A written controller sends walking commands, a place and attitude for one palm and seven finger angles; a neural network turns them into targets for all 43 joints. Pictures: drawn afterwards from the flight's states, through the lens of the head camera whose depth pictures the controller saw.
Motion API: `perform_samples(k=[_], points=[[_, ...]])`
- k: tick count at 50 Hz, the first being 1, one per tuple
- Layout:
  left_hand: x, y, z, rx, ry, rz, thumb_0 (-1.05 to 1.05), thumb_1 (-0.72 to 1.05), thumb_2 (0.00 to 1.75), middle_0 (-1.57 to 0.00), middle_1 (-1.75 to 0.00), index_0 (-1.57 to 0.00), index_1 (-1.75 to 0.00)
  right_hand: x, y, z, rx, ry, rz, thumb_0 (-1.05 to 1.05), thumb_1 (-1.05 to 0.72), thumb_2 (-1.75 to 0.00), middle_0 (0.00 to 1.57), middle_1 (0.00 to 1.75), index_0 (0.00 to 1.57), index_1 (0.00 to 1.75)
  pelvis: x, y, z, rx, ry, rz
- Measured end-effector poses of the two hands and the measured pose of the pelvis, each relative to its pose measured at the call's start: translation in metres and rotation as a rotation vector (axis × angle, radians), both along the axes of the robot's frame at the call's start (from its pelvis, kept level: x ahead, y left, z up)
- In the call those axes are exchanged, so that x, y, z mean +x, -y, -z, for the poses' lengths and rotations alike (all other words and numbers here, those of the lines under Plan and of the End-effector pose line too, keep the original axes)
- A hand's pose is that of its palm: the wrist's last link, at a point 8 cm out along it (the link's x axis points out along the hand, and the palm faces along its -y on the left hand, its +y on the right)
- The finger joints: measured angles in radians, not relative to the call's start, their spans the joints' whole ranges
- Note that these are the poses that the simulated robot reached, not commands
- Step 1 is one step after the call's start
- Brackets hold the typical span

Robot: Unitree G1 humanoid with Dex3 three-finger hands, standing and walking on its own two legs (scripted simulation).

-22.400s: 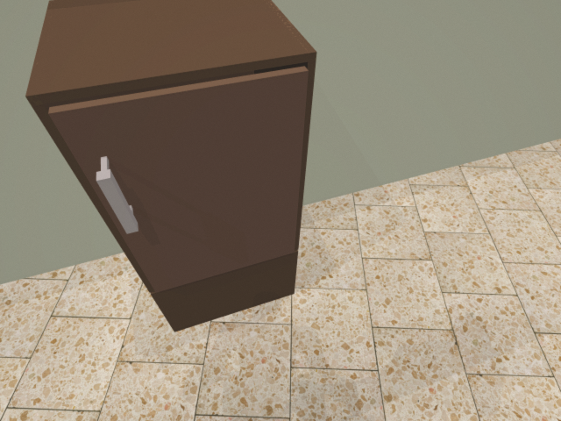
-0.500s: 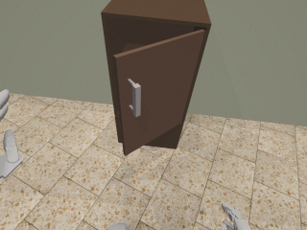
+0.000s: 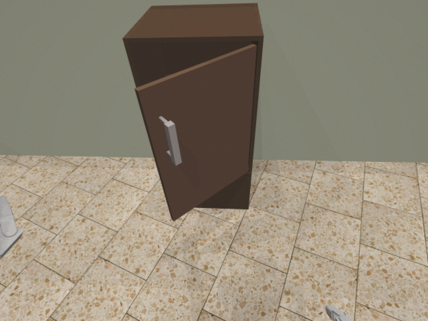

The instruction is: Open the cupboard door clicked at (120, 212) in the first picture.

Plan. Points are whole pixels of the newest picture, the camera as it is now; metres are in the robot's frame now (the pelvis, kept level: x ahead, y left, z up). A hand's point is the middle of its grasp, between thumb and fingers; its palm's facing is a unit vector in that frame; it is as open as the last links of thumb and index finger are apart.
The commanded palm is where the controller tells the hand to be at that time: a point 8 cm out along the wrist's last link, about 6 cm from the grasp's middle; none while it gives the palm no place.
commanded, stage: stop stepping back and stand still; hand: left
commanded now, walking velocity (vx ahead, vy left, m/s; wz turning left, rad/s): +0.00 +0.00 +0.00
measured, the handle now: (169, 140) +0.60 +0.17 -0.01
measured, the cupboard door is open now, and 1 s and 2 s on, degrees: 43 43 43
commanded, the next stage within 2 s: let the arm hang, fingers relaxed in 1.10 s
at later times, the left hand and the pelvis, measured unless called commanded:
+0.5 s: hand (4, 249) +0.18 +0.29 +0.16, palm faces +0.45 -0.76 -0.46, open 7.4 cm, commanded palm +0.12 +0.32 +0.17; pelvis -0.02 +0.02 +0.00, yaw +0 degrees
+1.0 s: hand out of the picture +0.19 +0.34 +0.14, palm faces +0.40 -0.79 -0.47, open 7.4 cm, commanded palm +0.13 +0.37 +0.17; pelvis -0.02 +0.07 +0.00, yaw -1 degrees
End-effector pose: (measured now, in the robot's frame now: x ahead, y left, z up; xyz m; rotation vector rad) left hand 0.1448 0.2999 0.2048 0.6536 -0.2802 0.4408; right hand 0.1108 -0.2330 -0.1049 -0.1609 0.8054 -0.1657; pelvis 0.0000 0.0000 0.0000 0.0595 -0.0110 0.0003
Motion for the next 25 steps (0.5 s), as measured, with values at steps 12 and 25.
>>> perform_samples(k=[12, 25], points=[[0.005, 0.016, 0.036, -0.152, -0.056, 0.039, 0.02, 0.89, 0.9, -0.21, -0.3, -0.21, -0.3, 0.041, 0.011, -0.029, -0.064, 0.115, -0.051, 0.01, -0.91, -0.9, 0.2, 0.3, 0.2, 0.3, -0.011, 0.003, 0.004, -0.04, 0.01, 0.008], [-0.011, -0.029, 0.028, -0.119, -0.062, -0.005, 0.01, 0.89, 0.9, -0.21, -0.3, -0.21, -0.3, 0.023, -0.02, -0.032, -0.042, 0.105, -0.034, 0.01, -0.91, -0.9, 0.2, 0.3, 0.2, 0.3, -0.019, -0.023, 0.0, -0.072, 0.01, 0.006]])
